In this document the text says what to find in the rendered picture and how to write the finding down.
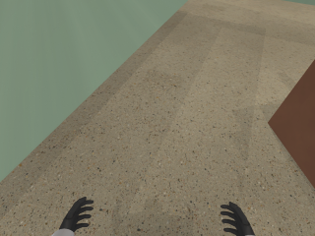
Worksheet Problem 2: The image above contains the robot left hand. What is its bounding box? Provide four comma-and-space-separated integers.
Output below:
59, 197, 94, 232

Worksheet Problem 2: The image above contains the pedestal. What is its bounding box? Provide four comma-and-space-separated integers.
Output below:
268, 59, 315, 189

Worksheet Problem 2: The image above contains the robot right hand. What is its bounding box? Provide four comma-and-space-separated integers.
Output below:
220, 202, 255, 236

